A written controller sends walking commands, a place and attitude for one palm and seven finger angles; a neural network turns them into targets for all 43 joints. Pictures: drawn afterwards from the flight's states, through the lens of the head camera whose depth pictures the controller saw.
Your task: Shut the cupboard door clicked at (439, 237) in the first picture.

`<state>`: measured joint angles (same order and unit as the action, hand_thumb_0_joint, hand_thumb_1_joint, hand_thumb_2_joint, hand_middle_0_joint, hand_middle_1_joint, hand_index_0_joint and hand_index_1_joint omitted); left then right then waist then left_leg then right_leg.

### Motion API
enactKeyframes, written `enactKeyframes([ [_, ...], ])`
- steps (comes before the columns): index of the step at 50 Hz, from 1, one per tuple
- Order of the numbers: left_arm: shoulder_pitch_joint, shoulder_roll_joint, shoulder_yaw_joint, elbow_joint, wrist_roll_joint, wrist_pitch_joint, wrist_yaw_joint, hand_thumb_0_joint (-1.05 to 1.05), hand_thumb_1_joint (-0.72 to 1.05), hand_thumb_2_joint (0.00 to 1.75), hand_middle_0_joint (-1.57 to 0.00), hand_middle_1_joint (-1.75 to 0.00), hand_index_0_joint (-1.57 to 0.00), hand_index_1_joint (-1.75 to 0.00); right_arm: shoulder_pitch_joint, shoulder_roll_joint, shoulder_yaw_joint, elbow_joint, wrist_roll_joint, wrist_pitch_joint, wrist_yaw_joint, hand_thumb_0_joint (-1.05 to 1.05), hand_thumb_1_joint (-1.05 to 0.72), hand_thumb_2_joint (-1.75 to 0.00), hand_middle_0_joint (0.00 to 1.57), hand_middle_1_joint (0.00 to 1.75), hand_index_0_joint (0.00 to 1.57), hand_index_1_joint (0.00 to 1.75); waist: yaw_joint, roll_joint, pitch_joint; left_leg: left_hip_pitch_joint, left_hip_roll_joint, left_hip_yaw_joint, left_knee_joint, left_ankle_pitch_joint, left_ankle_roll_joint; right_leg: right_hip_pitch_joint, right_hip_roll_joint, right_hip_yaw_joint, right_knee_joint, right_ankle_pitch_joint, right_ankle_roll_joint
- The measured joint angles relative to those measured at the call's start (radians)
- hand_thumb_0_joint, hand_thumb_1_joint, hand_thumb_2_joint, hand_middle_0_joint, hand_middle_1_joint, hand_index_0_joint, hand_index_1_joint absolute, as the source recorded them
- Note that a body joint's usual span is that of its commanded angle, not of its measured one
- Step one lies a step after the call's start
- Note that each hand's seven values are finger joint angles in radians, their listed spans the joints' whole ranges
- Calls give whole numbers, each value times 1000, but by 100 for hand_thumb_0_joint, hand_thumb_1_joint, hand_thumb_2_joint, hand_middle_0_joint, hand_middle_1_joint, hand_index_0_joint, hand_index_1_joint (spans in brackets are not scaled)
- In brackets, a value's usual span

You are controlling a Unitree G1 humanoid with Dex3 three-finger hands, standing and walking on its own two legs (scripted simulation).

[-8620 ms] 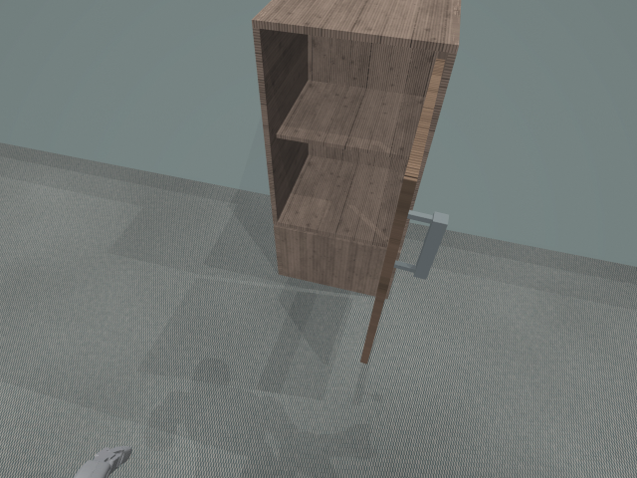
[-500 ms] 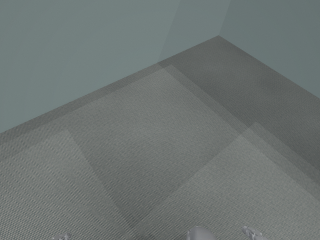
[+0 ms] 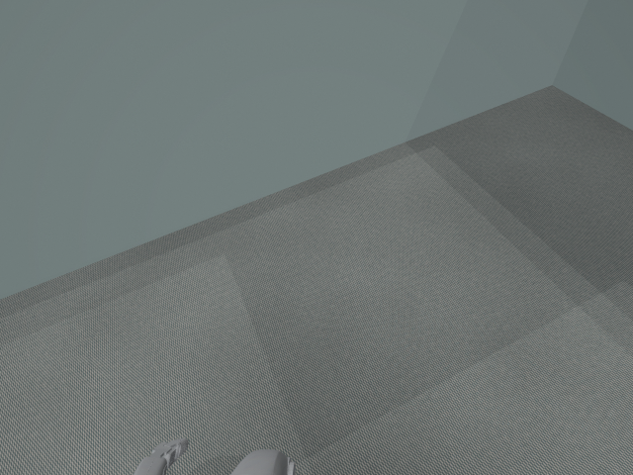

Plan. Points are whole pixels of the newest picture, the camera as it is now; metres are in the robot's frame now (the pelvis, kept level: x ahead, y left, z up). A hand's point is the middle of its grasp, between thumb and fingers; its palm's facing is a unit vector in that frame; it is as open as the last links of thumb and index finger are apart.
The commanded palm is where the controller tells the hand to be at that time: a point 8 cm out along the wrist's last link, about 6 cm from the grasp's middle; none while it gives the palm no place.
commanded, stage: walk to a spot facing it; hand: left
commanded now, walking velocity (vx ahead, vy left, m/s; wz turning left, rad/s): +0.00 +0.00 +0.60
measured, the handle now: out of the picture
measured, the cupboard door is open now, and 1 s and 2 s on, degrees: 87 87 87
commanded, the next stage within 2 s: none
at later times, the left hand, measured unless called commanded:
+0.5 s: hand out of the picture -0.04 +0.31 -0.18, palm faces +0.35 -0.91 -0.22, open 7.4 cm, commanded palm none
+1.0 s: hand out of the picture +0.12 +0.34 -0.14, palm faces +0.48 -0.86 -0.20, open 7.4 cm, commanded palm none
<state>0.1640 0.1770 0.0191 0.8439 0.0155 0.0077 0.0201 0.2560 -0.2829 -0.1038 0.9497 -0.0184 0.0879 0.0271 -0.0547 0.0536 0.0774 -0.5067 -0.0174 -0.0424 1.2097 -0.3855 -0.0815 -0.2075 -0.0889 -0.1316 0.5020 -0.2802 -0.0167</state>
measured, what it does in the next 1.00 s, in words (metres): steps to the left, turning left: left foot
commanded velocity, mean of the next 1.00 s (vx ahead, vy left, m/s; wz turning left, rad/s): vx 0.21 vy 0.00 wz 0.56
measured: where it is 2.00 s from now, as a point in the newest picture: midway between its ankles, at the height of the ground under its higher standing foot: (241, 418)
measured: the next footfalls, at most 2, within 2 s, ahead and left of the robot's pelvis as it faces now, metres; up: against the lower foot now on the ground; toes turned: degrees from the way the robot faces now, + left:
left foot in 0.30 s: +0.01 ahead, +0.15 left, +0.00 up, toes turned +17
right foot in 1.12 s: +0.30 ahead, +0.06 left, +0.00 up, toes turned +35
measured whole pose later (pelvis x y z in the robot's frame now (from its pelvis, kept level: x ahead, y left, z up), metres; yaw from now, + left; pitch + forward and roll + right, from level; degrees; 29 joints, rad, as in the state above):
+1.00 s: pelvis +0.07 +0.09 +0.01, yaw +34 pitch +2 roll -1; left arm 0.06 0.23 0.06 0.89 0.02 0.01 -0.02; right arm 0.50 -0.17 -0.04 1.05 -0.02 -0.01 -0.01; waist -0.11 0.00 0.02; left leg -0.06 -0.12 -0.28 0.30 -0.24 0.08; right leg -0.55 -0.05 0.01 0.83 -0.28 0.11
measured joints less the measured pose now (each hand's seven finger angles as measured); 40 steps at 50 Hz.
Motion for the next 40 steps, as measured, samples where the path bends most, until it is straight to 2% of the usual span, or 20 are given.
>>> enactKeyframes([
  [4,34,-2,0,15,5,-3,-1,0,90,90,-21,-30,-20,-30,-24,-7,1,5,-1,11,4,1,-91,-89,20,30,20,30,17,-13,8,11,39,13,-34,12,-16,18,-27,-49,-10,1,7],
  [8,67,11,6,33,12,1,-1,0,90,90,-21,-30,-20,-30,-68,-6,7,3,2,15,6,1,-91,-89,19,30,20,30,41,-31,20,50,56,44,-153,-21,-15,19,-53,-95,2,-4,21],
  [13,96,53,26,56,18,15,-4,0,90,90,-21,-30,-20,-30,-129,8,24,-27,9,-6,7,1,-91,-89,19,30,20,30,77,-70,32,146,50,110,-405,-44,9,-6,-94,-146,63,-29,53],
  [15,110,74,36,62,13,21,-6,0,90,90,-21,-30,-20,-30,-139,9,31,-49,9,-24,9,1,-91,-89,19,30,20,30,84,-83,24,212,40,130,-568,42,26,-33,-117,-167,129,-60,76],
  [16,110,89,44,69,7,29,-7,0,90,90,-21,-30,-20,-30,-147,16,32,-56,8,-37,8,1,-91,-89,19,30,20,30,85,-103,25,210,22,131,-579,48,63,-66,-130,-141,204,-105,86],
  [17,102,102,50,78,5,42,-5,0,90,90,-21,-30,-20,-30,-154,24,36,-61,9,-48,6,1,-91,-89,19,30,20,30,90,-118,29,198,9,128,-560,44,99,-105,-121,-87,299,-185,94],
  [19,92,116,57,88,6,64,-1,0,90,90,-21,-30,-20,-30,-156,35,49,-70,9,-60,0,1,-91,-89,20,30,20,30,98,-122,29,200,4,114,-559,46,145,-178,-80,-9,479,-259,100],
  [21,79,117,61,96,6,70,-2,1,90,90,-20,-30,-19,-30,-148,45,56,-75,8,-63,-12,1,-91,-89,20,30,20,30,94,-112,21,220,0,93,-603,72,158,-234,-50,32,603,-220,107],
  [24,61,113,62,93,7,59,-14,1,91,90,-20,-30,-19,-30,-125,57,66,-73,7,-66,-20,1,-91,-89,20,30,21,30,85,-99,8,261,-15,60,-691,125,165,-282,-31,75,678,-109,116],
  [31,42,104,60,90,16,34,-32,0,90,90,-20,-30,-19,-30,-19,92,73,-40,9,-82,-16,1,-90,-89,20,30,21,30,56,-88,-55,322,-60,-8,-815,188,190,-302,-21,131,628,24,130],
  [40,-3,96,59,89,16,19,-37,0,90,90,-20,-30,-19,-30,145,123,67,34,5,-96,-23,1,-90,-89,20,30,21,30,-3,-80,-79,371,-105,-109,-884,203,196,-329,4,149,530,39,132],
])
